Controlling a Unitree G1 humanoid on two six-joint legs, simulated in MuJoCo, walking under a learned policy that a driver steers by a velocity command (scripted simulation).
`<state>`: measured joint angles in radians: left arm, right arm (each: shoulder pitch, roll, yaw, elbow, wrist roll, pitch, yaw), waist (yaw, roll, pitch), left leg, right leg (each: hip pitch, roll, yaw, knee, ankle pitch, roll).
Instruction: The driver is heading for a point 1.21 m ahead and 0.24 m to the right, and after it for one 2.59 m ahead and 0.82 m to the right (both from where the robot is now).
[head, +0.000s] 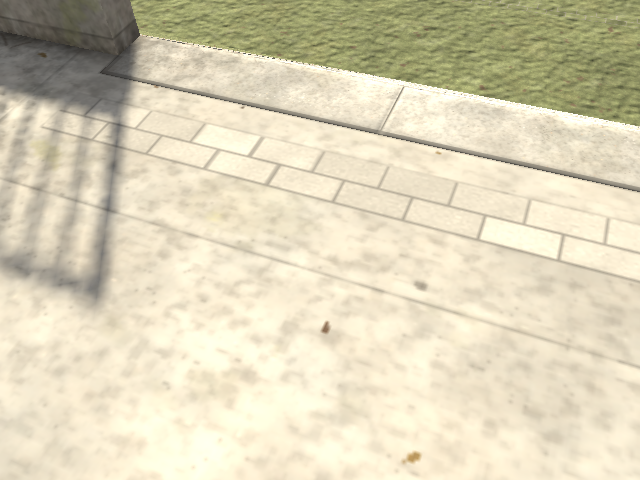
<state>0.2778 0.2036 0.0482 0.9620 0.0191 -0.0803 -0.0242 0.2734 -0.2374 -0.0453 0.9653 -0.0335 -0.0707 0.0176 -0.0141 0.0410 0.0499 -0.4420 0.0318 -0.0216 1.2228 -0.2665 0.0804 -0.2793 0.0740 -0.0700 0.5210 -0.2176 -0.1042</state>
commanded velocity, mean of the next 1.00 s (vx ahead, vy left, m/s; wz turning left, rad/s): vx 0.44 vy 0.00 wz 0.00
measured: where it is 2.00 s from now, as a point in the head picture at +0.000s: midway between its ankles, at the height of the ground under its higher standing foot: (358, 370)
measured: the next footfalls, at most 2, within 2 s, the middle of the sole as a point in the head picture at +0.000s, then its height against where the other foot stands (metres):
left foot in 0.42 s outside the picture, level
right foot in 0.94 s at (400, 407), level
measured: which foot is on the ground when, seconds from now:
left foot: up 0.00-0.40, down 0.42-0.94, up 0.96-1.00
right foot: down 0.00-0.44, up 0.46-0.92, down 0.94-1.00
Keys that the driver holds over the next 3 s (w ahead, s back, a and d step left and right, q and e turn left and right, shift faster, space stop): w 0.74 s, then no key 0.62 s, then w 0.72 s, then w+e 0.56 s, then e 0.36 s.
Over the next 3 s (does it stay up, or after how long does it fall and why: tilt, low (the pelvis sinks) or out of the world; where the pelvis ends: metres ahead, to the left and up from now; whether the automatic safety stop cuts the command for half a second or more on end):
stays up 1.21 -0.08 0.01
